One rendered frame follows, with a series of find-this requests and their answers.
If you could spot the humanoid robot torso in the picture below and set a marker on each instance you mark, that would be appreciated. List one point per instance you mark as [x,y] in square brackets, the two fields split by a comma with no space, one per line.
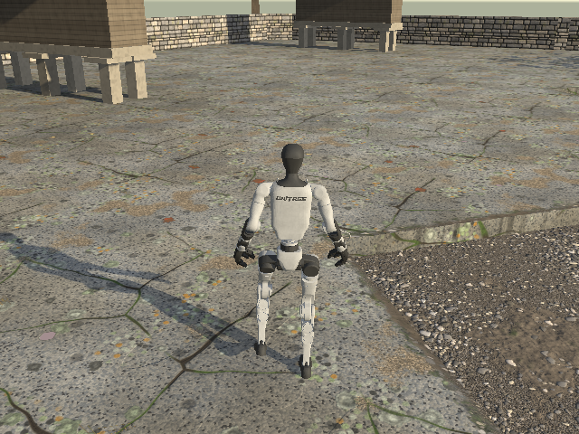
[290,213]

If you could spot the robot right forearm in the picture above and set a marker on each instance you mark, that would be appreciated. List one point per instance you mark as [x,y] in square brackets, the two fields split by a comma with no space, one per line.
[337,238]

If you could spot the right robot upper arm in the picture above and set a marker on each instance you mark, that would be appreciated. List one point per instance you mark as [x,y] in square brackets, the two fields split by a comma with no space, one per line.
[320,193]

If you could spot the left robot upper arm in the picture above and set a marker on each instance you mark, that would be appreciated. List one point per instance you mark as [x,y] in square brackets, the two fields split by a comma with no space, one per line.
[262,190]

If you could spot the robot left hand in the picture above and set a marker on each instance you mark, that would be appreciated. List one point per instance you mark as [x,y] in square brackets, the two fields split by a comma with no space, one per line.
[246,254]

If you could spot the right robot shin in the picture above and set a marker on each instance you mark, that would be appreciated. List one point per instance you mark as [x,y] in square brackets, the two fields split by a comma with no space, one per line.
[307,334]

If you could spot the robot left forearm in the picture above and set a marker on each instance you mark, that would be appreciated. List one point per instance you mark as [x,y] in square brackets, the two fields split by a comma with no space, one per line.
[245,238]

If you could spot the robot right hand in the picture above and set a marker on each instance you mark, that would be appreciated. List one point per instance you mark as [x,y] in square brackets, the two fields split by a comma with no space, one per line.
[334,253]

